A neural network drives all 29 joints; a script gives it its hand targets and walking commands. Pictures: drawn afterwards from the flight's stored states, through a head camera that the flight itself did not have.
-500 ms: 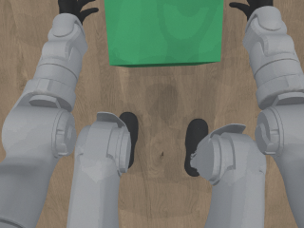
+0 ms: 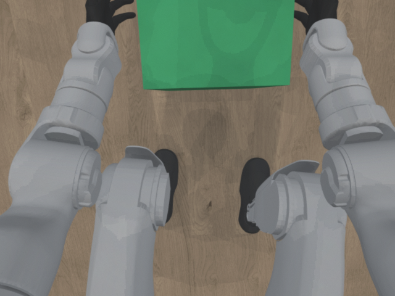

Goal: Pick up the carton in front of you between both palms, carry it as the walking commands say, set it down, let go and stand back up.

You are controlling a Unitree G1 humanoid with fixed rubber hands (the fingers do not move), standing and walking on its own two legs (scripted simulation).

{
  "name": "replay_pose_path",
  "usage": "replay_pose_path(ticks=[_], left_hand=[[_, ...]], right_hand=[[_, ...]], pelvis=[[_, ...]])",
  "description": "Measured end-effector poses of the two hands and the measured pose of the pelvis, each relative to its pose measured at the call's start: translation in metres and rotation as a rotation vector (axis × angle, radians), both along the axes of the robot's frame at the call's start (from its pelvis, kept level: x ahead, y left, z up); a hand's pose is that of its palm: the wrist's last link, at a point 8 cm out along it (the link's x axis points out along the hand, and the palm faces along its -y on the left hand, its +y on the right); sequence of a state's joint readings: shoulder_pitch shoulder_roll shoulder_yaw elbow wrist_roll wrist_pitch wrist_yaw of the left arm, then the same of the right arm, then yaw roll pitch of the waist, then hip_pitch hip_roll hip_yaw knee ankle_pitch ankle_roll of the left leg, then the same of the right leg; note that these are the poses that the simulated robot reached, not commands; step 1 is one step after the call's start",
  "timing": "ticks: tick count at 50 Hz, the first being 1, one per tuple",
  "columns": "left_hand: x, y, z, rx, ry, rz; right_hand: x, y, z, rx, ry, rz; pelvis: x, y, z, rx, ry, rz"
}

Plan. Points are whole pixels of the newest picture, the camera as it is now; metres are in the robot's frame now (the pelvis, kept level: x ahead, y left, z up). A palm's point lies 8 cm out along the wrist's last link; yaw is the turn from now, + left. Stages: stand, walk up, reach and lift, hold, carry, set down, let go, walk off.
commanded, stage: reach and lift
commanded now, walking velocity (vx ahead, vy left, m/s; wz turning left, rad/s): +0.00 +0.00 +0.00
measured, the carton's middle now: (212, 32) +0.52 +0.03 -0.25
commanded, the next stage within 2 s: none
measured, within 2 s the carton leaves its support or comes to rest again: leaves its support in 0.40 s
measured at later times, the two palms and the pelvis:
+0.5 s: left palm (105, 8) +0.52 +0.18 -0.14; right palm (319, 9) +0.54 -0.12 -0.14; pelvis +0.00 +0.00 -0.01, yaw +0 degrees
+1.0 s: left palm out of the picture +0.47 +0.19 +0.05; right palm out of the picture +0.50 -0.11 +0.05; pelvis +0.01 -0.01 +0.11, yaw +2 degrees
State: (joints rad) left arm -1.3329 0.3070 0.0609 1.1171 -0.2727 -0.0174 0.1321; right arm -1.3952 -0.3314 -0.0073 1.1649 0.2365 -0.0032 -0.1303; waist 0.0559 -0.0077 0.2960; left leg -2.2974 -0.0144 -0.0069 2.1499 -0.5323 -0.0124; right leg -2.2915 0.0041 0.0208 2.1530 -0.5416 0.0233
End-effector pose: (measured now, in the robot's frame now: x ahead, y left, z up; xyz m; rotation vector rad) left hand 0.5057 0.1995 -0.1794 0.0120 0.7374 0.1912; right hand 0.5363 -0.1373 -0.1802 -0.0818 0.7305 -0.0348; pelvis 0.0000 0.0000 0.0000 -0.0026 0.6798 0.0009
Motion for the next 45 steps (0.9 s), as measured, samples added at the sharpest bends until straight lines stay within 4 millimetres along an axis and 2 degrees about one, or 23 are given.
replay_pose_path(ticks=[5,11,19,22,25,28,34,39,45], left_hand=[[0.007,-0.019,0.000,-0.012,-0.006,-0.029],[0.009,-0.021,0.001,0.001,0.001,0.012],[0.013,-0.021,0.004,-0.002,0.018,0.015],[0.014,-0.020,0.014,-0.004,0.007,0.014],[0.010,-0.020,0.037,-0.011,-0.029,0.025],[0.004,-0.020,0.070,-0.024,-0.065,0.038],[-0.014,-0.020,0.135,-0.049,-0.069,0.061],[-0.027,-0.019,0.173,-0.045,-0.045,0.064],[-0.034,-0.014,0.209,-0.037,-0.056,0.074]], right_hand=[[0.001,0.014,-0.002,0.011,-0.005,0.010],[0.002,0.016,-0.001,0.010,0.001,0.005],[0.005,0.016,0.002,0.004,0.017,0.005],[0.002,0.016,0.010,0.005,0.007,0.004],[0.003,0.017,0.036,0.022,-0.028,-0.005],[-0.002,0.017,0.070,0.040,-0.060,-0.021],[-0.021,0.018,0.135,0.061,-0.060,-0.045],[-0.032,0.018,0.173,0.062,-0.036,-0.044],[-0.034,0.024,0.208,0.067,-0.046,-0.029]], pelvis=[[-0.003,0.000,0.002,-0.001,-0.006,0.003],[-0.005,-0.001,0.001,0.000,-0.014,-0.003],[-0.006,-0.003,-0.013,0.008,-0.038,-0.009],[-0.005,-0.003,-0.015,0.005,-0.049,-0.008],[-0.004,-0.004,-0.012,0.002,-0.056,-0.007],[-0.002,-0.004,-0.003,0.000,-0.048,-0.001],[-0.001,-0.006,0.029,0.002,-0.001,0.004],[-0.002,-0.009,0.060,0.002,0.027,0.018],[0.000,-0.011,0.090,0.006,0.047,0.021]])
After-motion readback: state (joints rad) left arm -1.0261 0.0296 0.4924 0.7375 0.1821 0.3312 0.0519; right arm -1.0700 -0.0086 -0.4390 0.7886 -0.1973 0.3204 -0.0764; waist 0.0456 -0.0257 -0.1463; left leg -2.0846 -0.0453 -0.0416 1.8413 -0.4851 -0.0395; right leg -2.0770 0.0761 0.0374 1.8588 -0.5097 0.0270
